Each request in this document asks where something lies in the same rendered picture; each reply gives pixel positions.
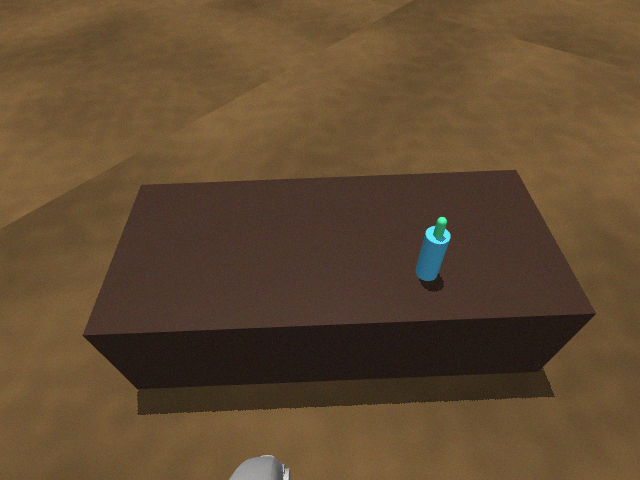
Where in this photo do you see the bottle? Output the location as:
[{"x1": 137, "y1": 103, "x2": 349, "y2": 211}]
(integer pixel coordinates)
[{"x1": 415, "y1": 217, "x2": 451, "y2": 281}]

